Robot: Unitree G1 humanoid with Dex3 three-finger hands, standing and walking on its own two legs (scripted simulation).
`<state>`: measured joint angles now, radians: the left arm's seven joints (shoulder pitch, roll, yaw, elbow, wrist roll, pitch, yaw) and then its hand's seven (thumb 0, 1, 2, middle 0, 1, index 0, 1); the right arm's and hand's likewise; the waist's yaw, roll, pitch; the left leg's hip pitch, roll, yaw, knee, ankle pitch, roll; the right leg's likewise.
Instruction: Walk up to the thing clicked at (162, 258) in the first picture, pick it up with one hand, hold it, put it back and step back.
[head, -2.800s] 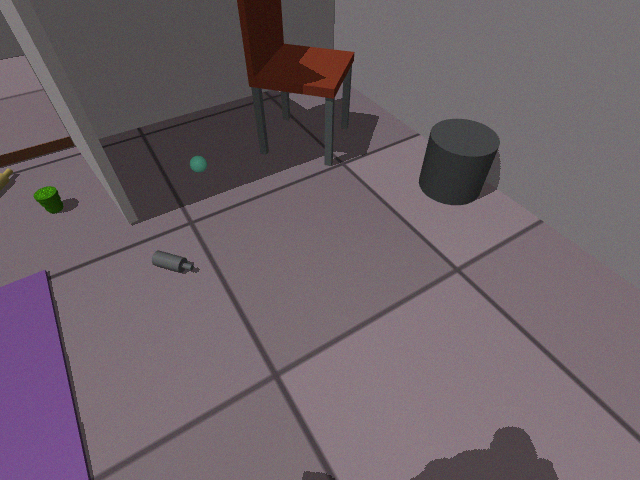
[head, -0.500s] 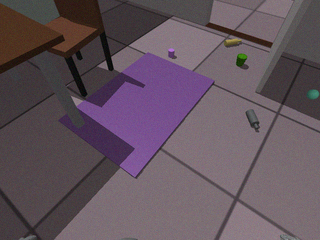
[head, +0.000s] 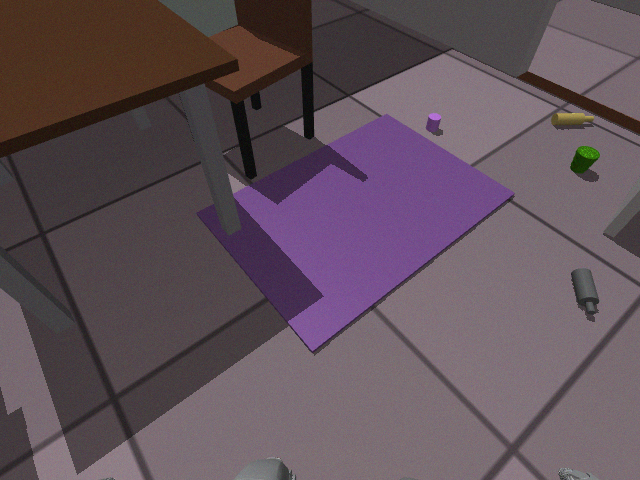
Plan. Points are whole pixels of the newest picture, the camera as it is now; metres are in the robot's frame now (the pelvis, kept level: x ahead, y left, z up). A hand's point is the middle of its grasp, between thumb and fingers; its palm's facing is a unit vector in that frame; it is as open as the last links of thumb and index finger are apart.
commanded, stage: walk up
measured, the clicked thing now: (585, 292) +0.83 -0.89 -0.72
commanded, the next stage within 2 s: stand in 0.74 s
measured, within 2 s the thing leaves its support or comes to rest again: neither
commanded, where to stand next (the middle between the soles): +0.08 -0.02 m, yaw +5 degrees
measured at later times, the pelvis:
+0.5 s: pelvis +0.01 +0.00 +0.01, yaw +7 degrees
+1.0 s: pelvis +0.03 -0.02 +0.03, yaw +6 degrees
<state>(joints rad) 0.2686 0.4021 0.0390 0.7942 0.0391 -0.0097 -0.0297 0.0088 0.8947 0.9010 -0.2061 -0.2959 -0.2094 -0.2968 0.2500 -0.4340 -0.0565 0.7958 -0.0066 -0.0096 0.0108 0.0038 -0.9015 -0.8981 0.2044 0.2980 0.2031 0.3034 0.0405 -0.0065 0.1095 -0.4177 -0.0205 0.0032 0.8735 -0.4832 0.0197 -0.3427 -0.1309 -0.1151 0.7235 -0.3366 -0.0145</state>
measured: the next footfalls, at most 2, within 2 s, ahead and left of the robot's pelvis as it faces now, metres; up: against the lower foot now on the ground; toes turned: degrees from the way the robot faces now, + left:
left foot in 0.04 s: +0.08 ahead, +0.12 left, +0.00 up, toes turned +1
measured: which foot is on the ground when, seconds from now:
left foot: up 0.00-0.02, down 0.04-1.00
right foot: down 0.00-1.00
